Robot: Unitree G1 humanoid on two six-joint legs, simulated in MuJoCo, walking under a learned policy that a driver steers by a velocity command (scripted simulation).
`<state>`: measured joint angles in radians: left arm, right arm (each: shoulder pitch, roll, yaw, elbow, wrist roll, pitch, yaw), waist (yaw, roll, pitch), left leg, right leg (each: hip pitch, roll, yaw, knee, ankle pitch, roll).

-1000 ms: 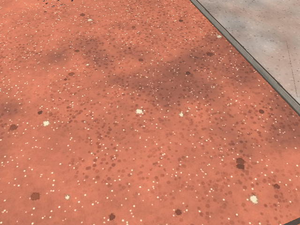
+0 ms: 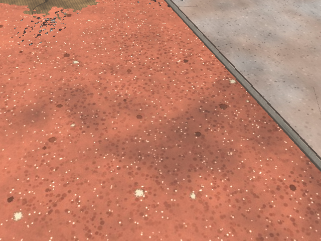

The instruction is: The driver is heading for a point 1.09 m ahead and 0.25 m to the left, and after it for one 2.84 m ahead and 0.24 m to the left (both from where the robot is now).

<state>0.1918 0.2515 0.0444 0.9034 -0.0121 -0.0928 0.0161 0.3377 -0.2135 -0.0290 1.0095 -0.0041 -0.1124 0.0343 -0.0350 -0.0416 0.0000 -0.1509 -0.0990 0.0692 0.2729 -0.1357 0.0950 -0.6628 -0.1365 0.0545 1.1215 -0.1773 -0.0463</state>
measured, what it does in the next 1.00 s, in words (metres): walks ahead, turning left: right foot, then left foot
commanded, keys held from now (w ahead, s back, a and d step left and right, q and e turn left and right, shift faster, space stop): w+q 0.92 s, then w+e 0.08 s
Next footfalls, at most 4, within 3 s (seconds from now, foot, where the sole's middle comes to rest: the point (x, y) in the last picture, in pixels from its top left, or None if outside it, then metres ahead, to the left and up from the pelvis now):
0.28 right None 0.35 -0.15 -0.78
0.82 left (116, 240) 0.53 0.19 -0.78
1.34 right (127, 174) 0.84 0.15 -0.78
1.78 left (82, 194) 0.74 0.36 -0.78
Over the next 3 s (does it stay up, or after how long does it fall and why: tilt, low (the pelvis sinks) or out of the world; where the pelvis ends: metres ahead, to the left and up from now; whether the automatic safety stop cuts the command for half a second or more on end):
stays up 0.86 0.21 0.00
